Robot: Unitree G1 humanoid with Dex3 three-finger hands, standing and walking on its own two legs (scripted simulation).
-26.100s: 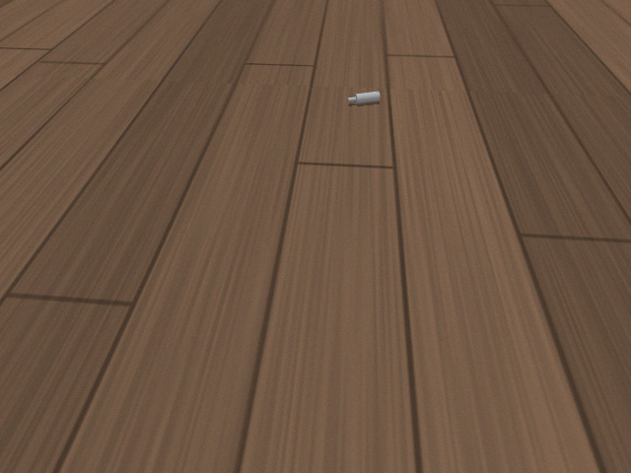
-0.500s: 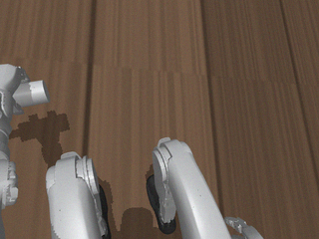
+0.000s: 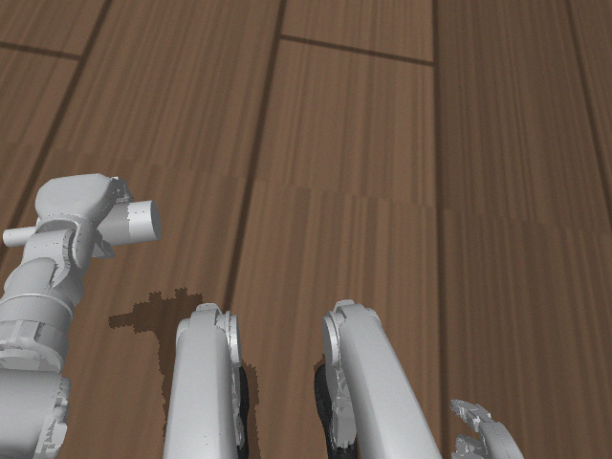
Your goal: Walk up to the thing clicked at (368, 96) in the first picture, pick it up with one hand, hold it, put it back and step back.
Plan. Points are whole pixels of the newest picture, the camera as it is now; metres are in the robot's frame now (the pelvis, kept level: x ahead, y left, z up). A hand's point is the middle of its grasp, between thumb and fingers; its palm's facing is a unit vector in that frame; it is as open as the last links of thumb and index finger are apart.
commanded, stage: lift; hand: left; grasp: from above
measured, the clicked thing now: (84, 228) +0.43 +0.31 -0.13
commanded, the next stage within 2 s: hold in 1.10 s
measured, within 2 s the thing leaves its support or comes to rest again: neither
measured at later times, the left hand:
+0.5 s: hand out of the picture +0.36 +0.28 +0.10, palm faces -0.44 -0.11 -0.89, open 9.0 cm
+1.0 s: hand out of the picture +0.38 +0.26 +0.19, palm faces -0.43 -0.11 -0.90, open 9.0 cm
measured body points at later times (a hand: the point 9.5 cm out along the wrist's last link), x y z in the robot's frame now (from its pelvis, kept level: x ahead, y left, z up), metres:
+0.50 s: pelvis +0.03 +0.01 +0.19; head +0.12 +0.03 +0.63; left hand +0.38 +0.28 +0.15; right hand +0.15 -0.25 +0.07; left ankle +0.10 +0.11 -0.42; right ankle +0.09 -0.11 -0.42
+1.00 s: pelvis +0.07 +0.01 +0.27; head +0.13 +0.01 +0.72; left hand +0.40 +0.26 +0.25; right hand +0.17 -0.25 +0.15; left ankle +0.10 +0.11 -0.42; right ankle +0.09 -0.11 -0.42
